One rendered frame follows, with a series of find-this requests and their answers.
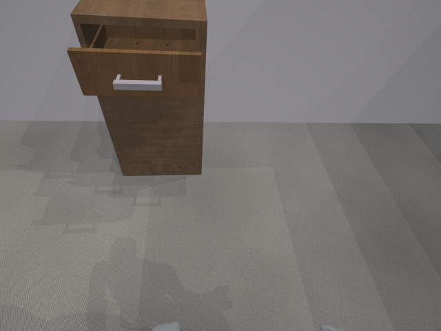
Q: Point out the drawer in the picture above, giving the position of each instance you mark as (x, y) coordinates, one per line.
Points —
(139, 53)

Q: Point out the handle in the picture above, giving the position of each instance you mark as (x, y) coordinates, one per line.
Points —
(137, 84)

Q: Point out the cabinet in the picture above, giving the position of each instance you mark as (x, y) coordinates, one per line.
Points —
(151, 135)

